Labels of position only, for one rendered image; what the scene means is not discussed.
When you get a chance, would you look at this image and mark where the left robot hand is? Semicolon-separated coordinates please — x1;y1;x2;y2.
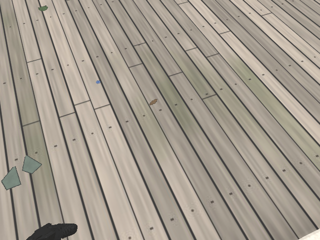
26;223;78;240

